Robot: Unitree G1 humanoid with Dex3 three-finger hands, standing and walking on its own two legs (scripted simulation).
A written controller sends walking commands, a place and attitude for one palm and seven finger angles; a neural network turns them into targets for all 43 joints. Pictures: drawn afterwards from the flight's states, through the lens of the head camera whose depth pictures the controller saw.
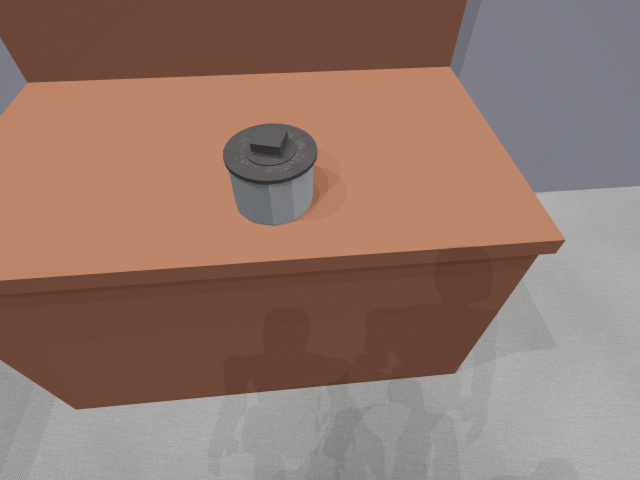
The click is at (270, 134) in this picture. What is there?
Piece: lid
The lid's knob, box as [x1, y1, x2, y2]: [250, 127, 287, 155]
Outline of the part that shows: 258,127 250,142 251,151 279,155 287,138 286,130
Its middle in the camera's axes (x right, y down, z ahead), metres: -0.09 -0.17 +0.67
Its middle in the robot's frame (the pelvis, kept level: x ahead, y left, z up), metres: +0.62 +0.13 +0.07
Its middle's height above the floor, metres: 0.85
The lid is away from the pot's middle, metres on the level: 0.00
